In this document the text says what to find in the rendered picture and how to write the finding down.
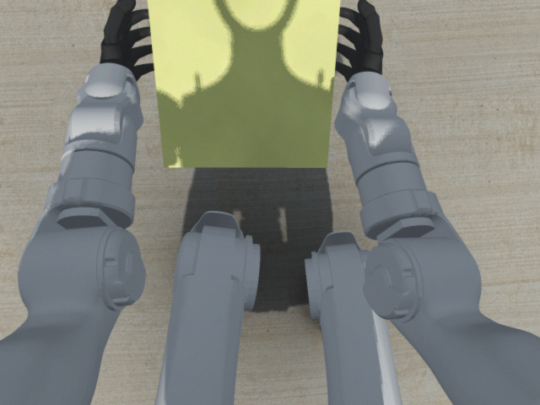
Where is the robot left shin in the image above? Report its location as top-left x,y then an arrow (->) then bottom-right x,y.
173,211 -> 244,296

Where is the right robot upper arm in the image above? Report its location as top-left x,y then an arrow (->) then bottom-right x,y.
363,237 -> 540,405

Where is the robot right forearm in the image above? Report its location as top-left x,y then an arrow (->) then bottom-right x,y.
334,72 -> 482,283

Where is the left robot upper arm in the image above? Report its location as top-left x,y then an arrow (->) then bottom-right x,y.
0,225 -> 146,405

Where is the robot shin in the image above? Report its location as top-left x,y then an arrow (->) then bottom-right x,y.
316,231 -> 370,274
173,211 -> 244,296

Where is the robot left forearm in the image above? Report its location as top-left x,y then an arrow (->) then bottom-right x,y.
18,62 -> 143,307

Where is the robot left hand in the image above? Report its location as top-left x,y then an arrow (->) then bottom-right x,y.
100,0 -> 154,82

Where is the robot right hand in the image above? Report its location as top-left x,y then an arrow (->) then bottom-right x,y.
335,0 -> 383,82

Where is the carton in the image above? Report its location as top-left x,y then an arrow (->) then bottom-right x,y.
148,0 -> 341,168

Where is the robot right shin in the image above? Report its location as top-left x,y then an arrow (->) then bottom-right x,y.
316,231 -> 370,274

